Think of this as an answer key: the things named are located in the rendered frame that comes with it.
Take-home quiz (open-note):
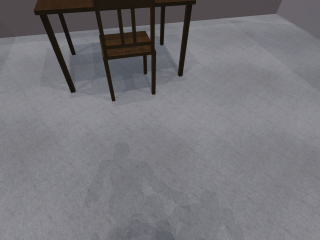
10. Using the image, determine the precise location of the table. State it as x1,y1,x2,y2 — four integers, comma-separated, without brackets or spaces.
34,0,196,93

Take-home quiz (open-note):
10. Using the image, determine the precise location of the chair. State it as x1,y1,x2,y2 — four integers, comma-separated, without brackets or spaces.
93,0,156,102

